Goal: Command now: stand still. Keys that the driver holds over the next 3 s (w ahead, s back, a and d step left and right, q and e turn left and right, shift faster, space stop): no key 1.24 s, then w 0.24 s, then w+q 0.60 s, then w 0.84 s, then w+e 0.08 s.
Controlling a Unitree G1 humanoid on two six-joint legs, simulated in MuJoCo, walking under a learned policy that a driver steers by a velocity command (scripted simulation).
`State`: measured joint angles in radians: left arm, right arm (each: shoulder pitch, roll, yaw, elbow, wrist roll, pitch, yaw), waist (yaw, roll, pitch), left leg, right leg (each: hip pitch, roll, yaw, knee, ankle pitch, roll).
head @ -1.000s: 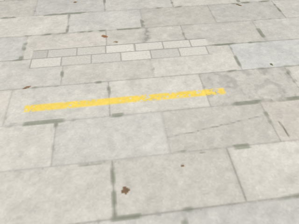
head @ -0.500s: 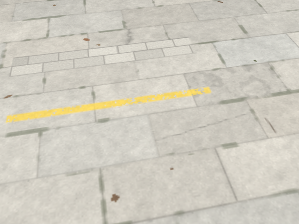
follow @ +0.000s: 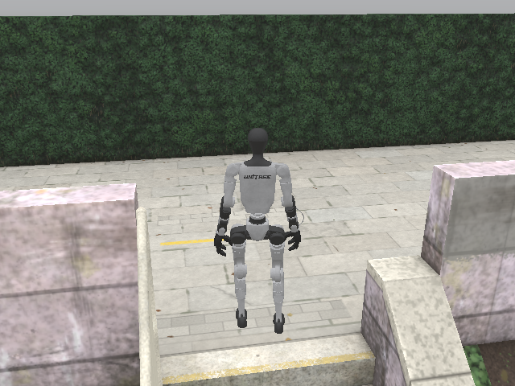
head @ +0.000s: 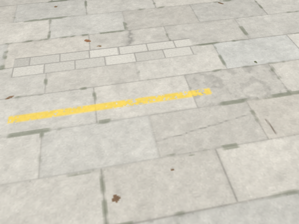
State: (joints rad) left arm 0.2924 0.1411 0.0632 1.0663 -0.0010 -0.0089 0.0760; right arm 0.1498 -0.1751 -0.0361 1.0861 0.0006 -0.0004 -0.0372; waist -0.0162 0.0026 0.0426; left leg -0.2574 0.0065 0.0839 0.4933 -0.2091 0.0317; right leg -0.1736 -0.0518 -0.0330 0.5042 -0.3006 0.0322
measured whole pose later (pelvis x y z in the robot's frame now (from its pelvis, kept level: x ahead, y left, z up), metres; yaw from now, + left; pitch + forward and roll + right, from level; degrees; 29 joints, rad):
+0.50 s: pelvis +0.01 +0.00 +0.00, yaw +0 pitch -1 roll +0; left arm 0.30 0.14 0.05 1.10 -0.01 -0.01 0.07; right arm 0.19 -0.18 -0.03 1.10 0.00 0.00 -0.04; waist -0.02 0.00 0.04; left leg -0.24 0.01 0.08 0.46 -0.20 0.03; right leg -0.16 -0.05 -0.04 0.47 -0.29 0.03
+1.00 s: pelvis +0.02 +0.00 +0.00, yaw +0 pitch -1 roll +0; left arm 0.32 0.14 0.05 1.10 -0.01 -0.01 0.07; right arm 0.22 -0.18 -0.03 1.09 0.00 -0.01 -0.04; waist -0.02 0.00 0.03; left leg -0.24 0.01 0.07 0.46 -0.21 0.02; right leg -0.14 -0.05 -0.04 0.45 -0.30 0.03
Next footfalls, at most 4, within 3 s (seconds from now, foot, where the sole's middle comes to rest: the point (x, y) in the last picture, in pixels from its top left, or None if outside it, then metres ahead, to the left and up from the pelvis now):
1.94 left None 0.40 0.10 -0.77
2.44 right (154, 174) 0.75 0.00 -0.77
2.96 left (91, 147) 0.92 0.33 -0.77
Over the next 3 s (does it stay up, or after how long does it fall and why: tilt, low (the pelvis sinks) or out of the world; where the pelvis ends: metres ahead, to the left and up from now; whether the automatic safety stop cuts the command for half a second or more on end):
stays up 0.83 0.18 -0.01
